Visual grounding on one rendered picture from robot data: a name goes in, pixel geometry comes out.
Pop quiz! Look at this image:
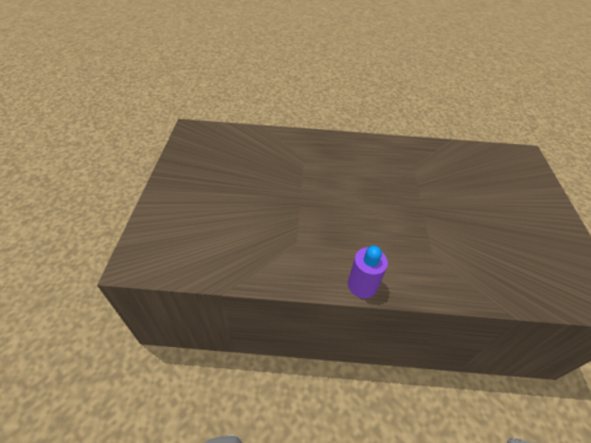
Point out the bottle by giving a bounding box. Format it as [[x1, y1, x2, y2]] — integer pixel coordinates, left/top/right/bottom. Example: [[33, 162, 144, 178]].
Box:
[[348, 245, 388, 298]]

